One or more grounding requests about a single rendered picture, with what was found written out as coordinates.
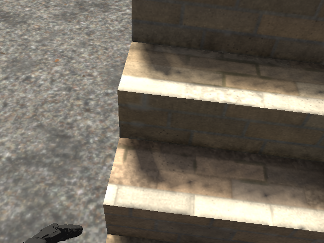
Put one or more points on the left robot hand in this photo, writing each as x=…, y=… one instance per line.
x=55, y=233

